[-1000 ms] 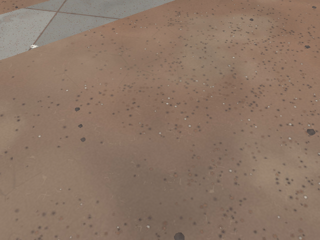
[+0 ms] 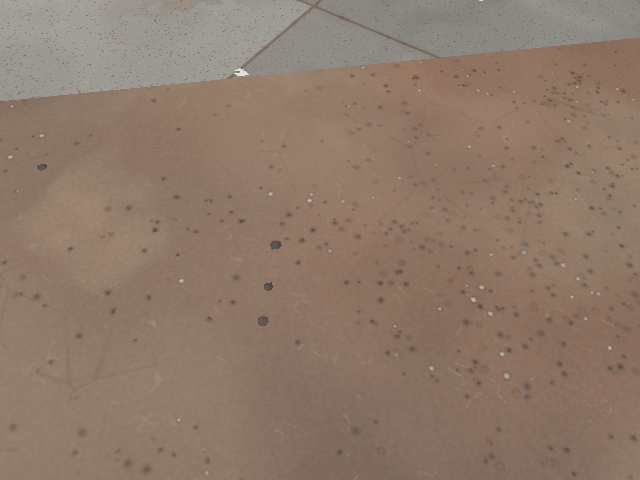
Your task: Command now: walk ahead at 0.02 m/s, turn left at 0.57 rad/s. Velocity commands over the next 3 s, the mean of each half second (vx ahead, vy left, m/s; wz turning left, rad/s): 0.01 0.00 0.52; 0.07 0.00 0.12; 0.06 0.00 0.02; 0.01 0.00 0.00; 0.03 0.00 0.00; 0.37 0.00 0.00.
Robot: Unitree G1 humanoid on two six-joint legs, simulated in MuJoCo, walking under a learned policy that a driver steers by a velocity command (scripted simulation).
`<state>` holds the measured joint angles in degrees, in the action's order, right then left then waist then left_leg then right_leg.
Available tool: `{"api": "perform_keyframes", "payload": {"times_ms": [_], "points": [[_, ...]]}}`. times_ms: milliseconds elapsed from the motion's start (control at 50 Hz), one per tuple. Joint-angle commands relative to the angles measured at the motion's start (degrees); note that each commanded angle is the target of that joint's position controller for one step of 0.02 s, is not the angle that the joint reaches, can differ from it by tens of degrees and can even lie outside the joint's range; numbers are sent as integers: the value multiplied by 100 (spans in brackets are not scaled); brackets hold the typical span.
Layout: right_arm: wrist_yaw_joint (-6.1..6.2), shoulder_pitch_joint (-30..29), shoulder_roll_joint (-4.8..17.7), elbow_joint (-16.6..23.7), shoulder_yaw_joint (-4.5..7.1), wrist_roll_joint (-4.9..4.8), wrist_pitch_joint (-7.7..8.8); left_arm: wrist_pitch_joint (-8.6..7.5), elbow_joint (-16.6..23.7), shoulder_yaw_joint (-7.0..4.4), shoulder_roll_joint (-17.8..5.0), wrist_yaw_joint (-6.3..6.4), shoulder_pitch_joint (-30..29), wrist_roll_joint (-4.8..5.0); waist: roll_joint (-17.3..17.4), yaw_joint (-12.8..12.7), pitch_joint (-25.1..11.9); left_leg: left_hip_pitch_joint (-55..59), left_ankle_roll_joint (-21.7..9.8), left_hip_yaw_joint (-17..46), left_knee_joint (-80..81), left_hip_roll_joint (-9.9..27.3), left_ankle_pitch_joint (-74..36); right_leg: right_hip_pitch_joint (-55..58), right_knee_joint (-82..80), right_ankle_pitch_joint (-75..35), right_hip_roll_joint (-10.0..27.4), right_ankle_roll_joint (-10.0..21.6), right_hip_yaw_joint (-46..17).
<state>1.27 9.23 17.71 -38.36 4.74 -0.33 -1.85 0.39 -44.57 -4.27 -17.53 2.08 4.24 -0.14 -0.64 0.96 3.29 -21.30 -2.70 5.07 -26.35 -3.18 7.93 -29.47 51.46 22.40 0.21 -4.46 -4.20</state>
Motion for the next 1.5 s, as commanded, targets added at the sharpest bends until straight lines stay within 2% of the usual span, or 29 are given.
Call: {"api": "perform_keyframes", "payload": {"times_ms": [20,140,160,180,200,220,280,380,460,520,540,560,580,600,620,660,780,840,880,940,980,1020,1080,1100,1120,1160,1200,1280,1500], "points": [[75,-177,1004,439,286,-5,29,-54,263,-80,-397,-15,203,19,929,-57,-1132,749,-1032,1509,668,1256,-715,481,-630,-278,-131,-40,4],[79,-318,863,517,225,-93,-86,-203,161,-171,-550,-166,695,40,989,-295,-973,455,-566,2009,177,894,-131,1708,-2869,-1158,-123,304,69],[85,-141,615,536,153,-68,-91,-191,157,-268,-941,-136,897,-59,293,-231,-1047,-151,-232,1581,-624,500,850,2326,-3263,-1232,857,650,-742],[62,27,440,710,127,-88,-43,-115,155,-373,-1452,-106,723,-189,-1470,90,-760,-1347,118,339,-1755,-508,2443,2414,-3558,-2068,2027,1520,-2180],[54,20,938,638,269,7,30,-147,342,-294,-1136,-100,514,-313,-1342,-68,-739,-1424,346,403,-3164,-160,2747,2013,-3645,-2244,2459,2056,-2582],[33,134,1172,501,381,-52,16,-165,470,-199,-816,-61,171,-268,-874,67,-652,-1332,394,460,-3751,-49,2353,1855,-3556,-2214,2136,1903,-1984],[51,348,794,298,326,-43,-149,-142,529,-93,-525,23,-101,-34,-686,77,-391,-1516,679,215,-4413,56,1553,1960,-3408,-2242,1433,1476,-754],[-15,-268,388,683,128,-66,-105,-22,392,-163,-758,72,535,-62,-891,-369,-608,-1292,866,-177,-2943,311,1530,2739,-3293,-2872,1480,1705,-319],[-72,-181,400,689,71,-38,-104,0,380,-232,-995,-71,436,42,-1048,-364,-726,-191,716,-576,-1625,302,1644,2464,-3147,-3332,1593,1754,-179],[-109,286,373,451,77,-23,-108,5,275,-172,-919,-117,334,175,-912,-71,-693,863,391,-775,280,167,336,2186,-2729,-3233,1466,1493,-51],[-95,336,491,428,94,-6,-108,-30,126,-105,-745,-135,617,178,-678,-67,-723,1523,217,-537,849,283,-370,1821,-2551,-2786,1319,1136,85],[-33,450,822,467,141,22,-113,-90,132,19,-408,-184,790,-45,289,-207,-1097,2455,-22,561,726,1187,-1958,1172,-1773,-1483,913,604,497],[-2,75,979,600,103,131,-109,-151,234,126,-119,-226,831,-199,1471,-420,-1034,2313,-853,1426,457,2133,-3070,470,-1328,642,412,144,765],[-54,80,639,562,36,218,-12,-120,300,51,-470,-161,366,-114,1190,-4,-1056,1782,-1350,1495,603,2210,-2325,593,-844,1116,447,5,432],[-81,-35,510,462,-18,246,80,-87,290,-12,-633,-142,256,-15,1095,-45,-845,1666,-1267,1294,705,1985,-1954,508,-511,1073,453,-17,338],[-71,-267,544,357,-22,158,186,5,124,-73,-682,-84,398,-15,1118,-98,-643,1550,-994,987,710,1709,-1818,380,-256,819,466,-74,217],[-61,-484,347,60,-97,107,164,14,-70,42,-334,-105,584,30,854,-158,-699,1264,-903,610,494,1420,-1986,1321,-1449,-120,349,-71,382],[-74,-248,362,-176,-105,45,140,-13,-254,50,-438,-128,880,-53,631,-203,-638,644,-489,614,700,1003,1660,2297,-2455,-1127,180,210,583],[-80,-315,322,-85,-103,76,156,-50,-313,-80,-944,-91,1028,52,-145,-97,-81,-8,-216,151,348,468,3026,1757,-2573,955,424,769,204],[-39,-647,87,8,-118,-83,364,-239,-381,-77,-918,-84,1290,-4,-1305,-316,470,-588,102,-798,-1549,-27,1901,1623,-4103,2153,1581,1547,-1835],[-48,-732,173,29,-65,-28,460,-303,-342,-56,-857,-36,1185,-2,-1192,-320,434,-912,69,-440,-1867,250,2128,2013,-3919,-4,1871,1703,-2022],[-93,-499,13,-97,-107,-28,473,-267,-304,-56,-857,-31,919,94,-922,-164,-8,-337,57,-530,-1001,325,2010,2299,-3486,-1621,1568,1438,-1234],[-130,108,98,-478,-37,78,352,-164,-350,35,-560,-5,792,80,-630,65,-609,1837,93,-523,272,234,-519,1586,-2861,-2221,884,796,-194],[-88,263,462,-461,36,76,293,-178,-351,102,-334,-10,944,-78,167,-30,-738,2244,-50,249,391,877,-1691,1280,-2228,-1558,449,465,239],[-80,127,444,-480,-28,73,235,-160,-333,191,-50,27,1183,-131,1008,-282,-872,1909,-561,848,452,1402,-1514,1428,-2190,-379,242,190,381],[-111,-248,227,-451,-112,75,256,-136,-358,153,-325,55,982,-77,804,-251,-377,1549,-772,902,476,1282,-1162,1455,-2247,-558,260,51,347],[-133,-108,455,-587,-68,85,332,-128,-462,123,-482,89,1065,-66,677,-216,-510,1760,-612,645,191,1126,-2544,1531,-2242,-1299,300,65,282],[-109,105,440,-924,-76,-1,337,-62,-702,144,-416,43,1144,5,402,-187,-906,2206,-403,243,-198,983,-4301,1917,-2429,-1909,340,51,275],[-41,-286,351,-1417,-79,16,208,77,-1062,84,-441,67,691,-4,26,-188,-492,1586,-209,-86,80,601,-2000,2276,-2901,-1977,362,199,395]]}}
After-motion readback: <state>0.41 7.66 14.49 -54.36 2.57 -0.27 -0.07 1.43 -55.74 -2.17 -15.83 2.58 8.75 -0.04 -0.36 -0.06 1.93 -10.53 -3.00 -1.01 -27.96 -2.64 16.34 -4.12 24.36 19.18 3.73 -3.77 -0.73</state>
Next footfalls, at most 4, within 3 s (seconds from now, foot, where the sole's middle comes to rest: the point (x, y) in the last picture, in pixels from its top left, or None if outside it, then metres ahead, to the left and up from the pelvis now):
0.16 right None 0.08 -0.15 -0.78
0.56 left None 0.05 0.12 -0.78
0.84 right None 0.07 -0.13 -0.78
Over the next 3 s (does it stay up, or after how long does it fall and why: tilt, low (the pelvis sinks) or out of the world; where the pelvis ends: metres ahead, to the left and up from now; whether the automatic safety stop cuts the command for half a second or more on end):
stays up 0.20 0.04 -0.01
